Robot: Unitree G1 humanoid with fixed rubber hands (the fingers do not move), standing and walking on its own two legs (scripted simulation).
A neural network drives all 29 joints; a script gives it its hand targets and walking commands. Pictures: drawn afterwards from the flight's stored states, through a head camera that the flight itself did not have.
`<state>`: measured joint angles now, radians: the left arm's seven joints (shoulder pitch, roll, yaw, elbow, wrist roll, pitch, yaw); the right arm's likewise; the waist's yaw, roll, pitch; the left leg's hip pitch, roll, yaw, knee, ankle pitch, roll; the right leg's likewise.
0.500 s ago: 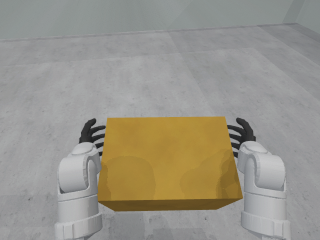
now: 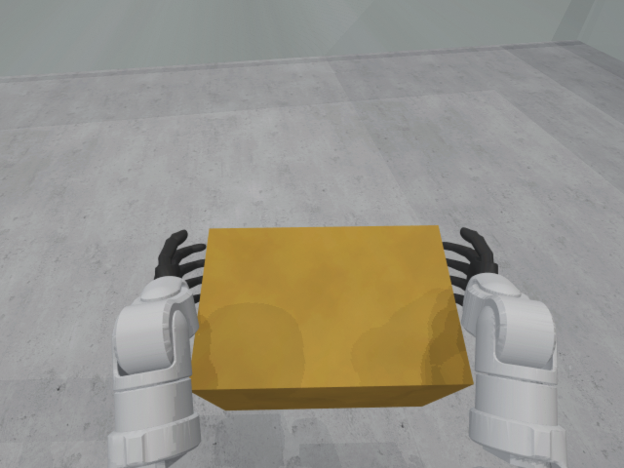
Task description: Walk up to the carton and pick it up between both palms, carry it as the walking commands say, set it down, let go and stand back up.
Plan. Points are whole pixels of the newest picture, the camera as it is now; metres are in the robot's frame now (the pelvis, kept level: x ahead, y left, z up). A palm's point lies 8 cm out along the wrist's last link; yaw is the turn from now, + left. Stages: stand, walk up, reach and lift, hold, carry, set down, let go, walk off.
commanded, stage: carry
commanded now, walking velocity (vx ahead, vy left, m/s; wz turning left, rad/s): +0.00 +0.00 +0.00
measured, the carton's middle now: (324, 324) +0.32 +0.00 +0.03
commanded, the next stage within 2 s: hold in 0.90 s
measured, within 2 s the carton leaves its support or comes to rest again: neither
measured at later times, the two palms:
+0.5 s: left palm (175, 287) +0.31 +0.18 +0.12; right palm (479, 283) +0.32 -0.18 +0.12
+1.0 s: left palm (188, 324) +0.31 +0.17 +0.05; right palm (469, 318) +0.31 -0.19 +0.06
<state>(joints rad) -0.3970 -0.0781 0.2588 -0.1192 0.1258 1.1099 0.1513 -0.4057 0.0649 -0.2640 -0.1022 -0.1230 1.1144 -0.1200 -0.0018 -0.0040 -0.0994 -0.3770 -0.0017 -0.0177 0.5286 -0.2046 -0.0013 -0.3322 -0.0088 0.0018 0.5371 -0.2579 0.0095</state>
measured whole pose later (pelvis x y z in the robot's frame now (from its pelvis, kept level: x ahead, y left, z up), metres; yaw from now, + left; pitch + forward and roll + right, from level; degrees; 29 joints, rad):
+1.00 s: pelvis +0.01 +0.00 +0.01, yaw +0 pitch -3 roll +0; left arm -0.34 -0.08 0.25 0.26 0.27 0.85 0.06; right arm -0.35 0.06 -0.25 0.26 -0.27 0.86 -0.04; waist 0.00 -0.01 -0.01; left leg -0.18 0.00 -0.02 0.38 -0.15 -0.01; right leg -0.14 -0.01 0.00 0.40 -0.21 0.00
